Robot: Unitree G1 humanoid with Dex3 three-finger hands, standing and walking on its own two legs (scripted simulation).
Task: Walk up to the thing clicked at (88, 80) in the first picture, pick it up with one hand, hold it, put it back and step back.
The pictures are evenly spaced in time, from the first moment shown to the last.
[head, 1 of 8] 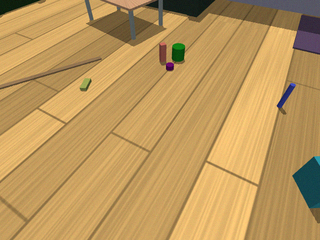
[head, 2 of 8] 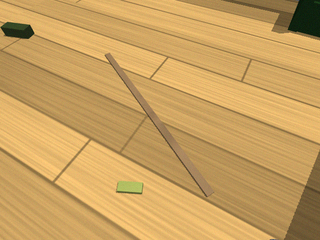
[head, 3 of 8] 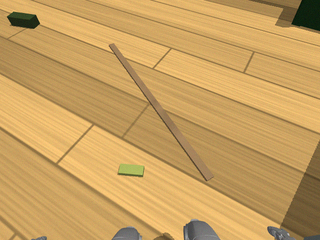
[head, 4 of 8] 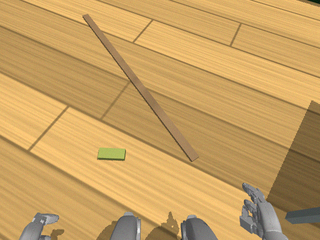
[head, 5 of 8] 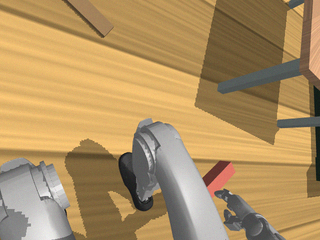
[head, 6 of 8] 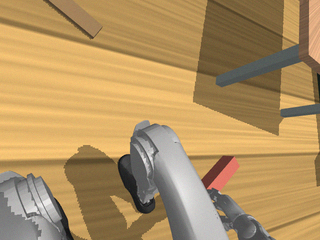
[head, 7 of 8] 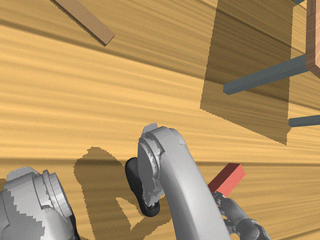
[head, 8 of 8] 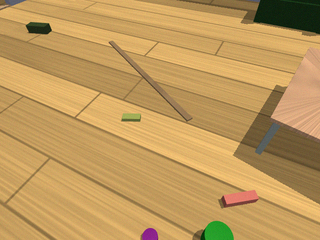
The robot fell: no
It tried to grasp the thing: no
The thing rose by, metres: 0.00
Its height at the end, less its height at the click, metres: +0.00
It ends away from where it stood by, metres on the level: 0.00
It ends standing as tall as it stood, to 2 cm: yes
